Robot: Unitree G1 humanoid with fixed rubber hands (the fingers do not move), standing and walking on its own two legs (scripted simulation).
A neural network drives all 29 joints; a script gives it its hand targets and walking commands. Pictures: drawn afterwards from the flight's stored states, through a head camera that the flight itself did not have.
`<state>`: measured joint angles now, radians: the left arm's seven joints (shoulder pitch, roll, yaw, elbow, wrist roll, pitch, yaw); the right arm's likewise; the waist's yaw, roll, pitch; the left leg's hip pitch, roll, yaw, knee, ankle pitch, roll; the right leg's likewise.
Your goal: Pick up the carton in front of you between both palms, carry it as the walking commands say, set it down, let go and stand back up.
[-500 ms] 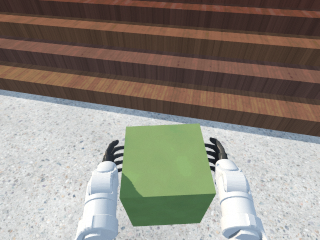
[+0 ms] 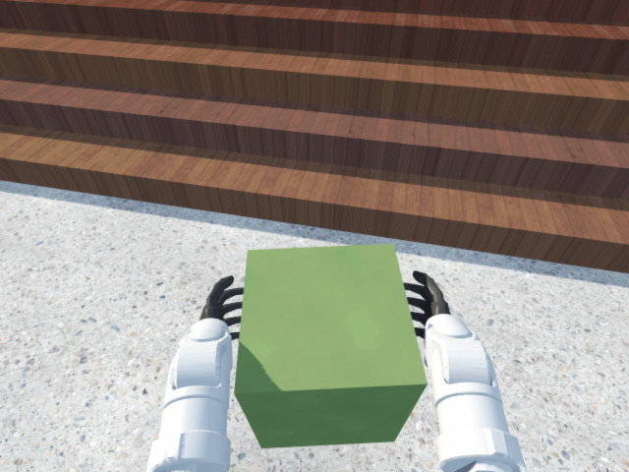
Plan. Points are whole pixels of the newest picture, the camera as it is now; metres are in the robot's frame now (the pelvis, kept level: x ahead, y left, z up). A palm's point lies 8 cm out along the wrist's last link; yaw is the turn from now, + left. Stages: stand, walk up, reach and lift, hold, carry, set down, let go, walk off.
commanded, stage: reach and lift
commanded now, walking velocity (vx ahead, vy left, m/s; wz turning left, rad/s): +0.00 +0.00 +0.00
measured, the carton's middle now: (324, 350) +0.30 +0.00 -0.04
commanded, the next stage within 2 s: hold in 0.28 s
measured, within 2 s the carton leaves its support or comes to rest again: neither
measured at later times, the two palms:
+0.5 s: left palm (211, 325) +0.28 +0.15 +0.05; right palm (442, 321) +0.28 -0.15 +0.06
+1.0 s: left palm (210, 324) +0.28 +0.15 +0.05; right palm (442, 321) +0.28 -0.15 +0.06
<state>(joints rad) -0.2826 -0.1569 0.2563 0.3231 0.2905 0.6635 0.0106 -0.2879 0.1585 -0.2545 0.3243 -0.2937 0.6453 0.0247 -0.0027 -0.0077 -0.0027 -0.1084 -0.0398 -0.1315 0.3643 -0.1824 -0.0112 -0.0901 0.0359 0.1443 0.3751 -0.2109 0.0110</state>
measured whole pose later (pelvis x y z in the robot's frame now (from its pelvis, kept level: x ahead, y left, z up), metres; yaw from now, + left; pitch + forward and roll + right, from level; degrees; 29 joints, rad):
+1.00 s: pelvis -0.01 +0.00 +0.00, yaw +0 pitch -7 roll +0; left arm -0.31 -0.16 0.26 0.26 0.30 0.76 0.00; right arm -0.31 0.16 -0.26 0.26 -0.30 0.74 0.03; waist 0.00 -0.01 0.02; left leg -0.05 -0.04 -0.12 0.35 -0.17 -0.01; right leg -0.03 0.03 0.14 0.35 -0.20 0.01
